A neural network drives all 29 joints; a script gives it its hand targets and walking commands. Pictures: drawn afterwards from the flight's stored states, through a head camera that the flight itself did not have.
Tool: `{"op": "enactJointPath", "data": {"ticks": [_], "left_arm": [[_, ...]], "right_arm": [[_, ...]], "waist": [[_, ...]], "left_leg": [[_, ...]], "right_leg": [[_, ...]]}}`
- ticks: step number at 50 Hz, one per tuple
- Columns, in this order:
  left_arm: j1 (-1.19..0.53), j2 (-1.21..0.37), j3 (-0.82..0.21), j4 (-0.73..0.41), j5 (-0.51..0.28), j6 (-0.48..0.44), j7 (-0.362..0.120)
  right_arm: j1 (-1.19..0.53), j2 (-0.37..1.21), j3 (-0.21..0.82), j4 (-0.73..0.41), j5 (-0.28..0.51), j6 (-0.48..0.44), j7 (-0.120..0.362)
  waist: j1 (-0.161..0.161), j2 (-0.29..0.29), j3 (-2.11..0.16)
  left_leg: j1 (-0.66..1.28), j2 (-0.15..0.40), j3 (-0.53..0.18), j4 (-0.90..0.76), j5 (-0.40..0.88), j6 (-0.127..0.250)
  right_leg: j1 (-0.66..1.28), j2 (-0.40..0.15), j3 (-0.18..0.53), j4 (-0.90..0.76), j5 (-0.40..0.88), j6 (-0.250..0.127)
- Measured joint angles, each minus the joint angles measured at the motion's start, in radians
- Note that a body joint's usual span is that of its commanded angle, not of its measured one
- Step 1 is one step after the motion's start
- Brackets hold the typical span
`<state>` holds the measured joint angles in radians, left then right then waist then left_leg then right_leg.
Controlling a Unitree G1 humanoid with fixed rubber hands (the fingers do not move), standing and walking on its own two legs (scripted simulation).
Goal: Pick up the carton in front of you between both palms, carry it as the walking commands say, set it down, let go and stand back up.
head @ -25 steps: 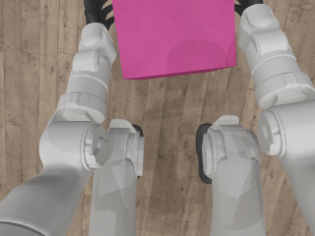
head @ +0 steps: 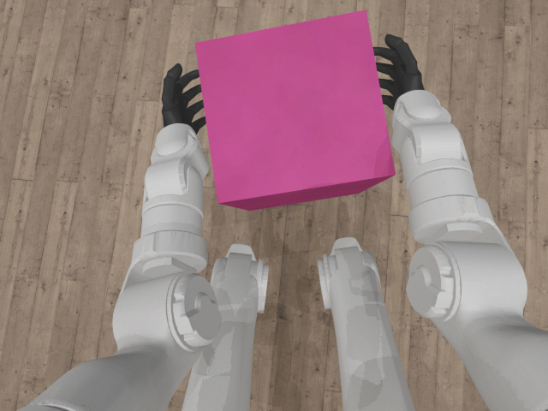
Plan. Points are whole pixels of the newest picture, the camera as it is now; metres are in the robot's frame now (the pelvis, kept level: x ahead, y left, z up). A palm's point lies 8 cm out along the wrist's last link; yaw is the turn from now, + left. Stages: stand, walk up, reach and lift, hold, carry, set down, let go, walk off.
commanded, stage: reach and lift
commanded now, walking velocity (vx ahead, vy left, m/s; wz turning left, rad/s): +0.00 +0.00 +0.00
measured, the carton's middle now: (293, 134) +0.48 -0.02 -0.14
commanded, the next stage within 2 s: none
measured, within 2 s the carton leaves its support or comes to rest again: neither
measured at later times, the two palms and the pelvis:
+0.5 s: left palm (108, 96) +0.45 +0.13 +0.10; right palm (465, 64) +0.45 -0.17 +0.09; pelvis +0.05 +0.00 +0.14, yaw -2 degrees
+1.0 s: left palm out of the picture +0.42 +0.14 +0.25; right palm out of the picture +0.41 -0.16 +0.25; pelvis +0.10 +0.00 +0.27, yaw -2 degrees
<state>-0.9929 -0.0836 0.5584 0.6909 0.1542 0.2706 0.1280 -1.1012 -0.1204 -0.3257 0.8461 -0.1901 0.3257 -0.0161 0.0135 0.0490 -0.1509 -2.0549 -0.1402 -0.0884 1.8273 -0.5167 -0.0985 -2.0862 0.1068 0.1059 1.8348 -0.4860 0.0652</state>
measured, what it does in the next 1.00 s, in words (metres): rises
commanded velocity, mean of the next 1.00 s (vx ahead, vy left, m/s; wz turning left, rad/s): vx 0.00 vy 0.00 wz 0.00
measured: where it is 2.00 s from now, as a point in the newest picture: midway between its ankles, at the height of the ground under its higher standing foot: (295, 327)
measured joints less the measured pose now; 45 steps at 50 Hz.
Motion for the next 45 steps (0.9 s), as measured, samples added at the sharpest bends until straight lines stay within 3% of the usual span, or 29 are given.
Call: {"op": "enactJointPath", "data": {"ticks": [5,19,29,45], "left_arm": [[0.068,0.008,-0.049,-0.054,-0.032,0.012,-0.008],[0.314,-0.029,-0.147,-0.101,-0.059,-0.008,-0.007],[0.416,-0.049,-0.158,-0.063,-0.011,-0.021,-0.020],[0.628,-0.078,-0.200,-0.124,0.031,-0.003,-0.064]], "right_arm": [[0.075,0.044,-0.008,-0.088,0.009,0.018,-0.010],[0.352,0.116,0.015,-0.167,0.039,-0.019,-0.016],[0.475,0.150,0.008,-0.144,0.022,-0.043,-0.015],[0.718,0.226,0.034,-0.272,-0.005,-0.004,-0.019]], "waist": [[-0.008,-0.017,-0.023],[-0.014,-0.024,-0.102],[-0.009,-0.026,-0.113],[-0.010,-0.036,-0.068]], "left_leg": [[0.082,0.007,-0.009,-0.076,-0.005,0.005],[0.414,0.018,-0.029,-0.304,-0.020,0.031],[0.690,0.031,-0.040,-0.513,0.016,0.048],[1.198,0.060,-0.055,-0.917,0.116,0.062]], "right_leg": [[0.082,0.001,-0.001,-0.078,-0.004,-0.005],[0.423,-0.009,0.003,-0.315,-0.025,-0.013],[0.702,-0.014,0.013,-0.527,0.011,-0.022],[1.203,-0.030,0.034,-0.915,0.105,-0.042]]}}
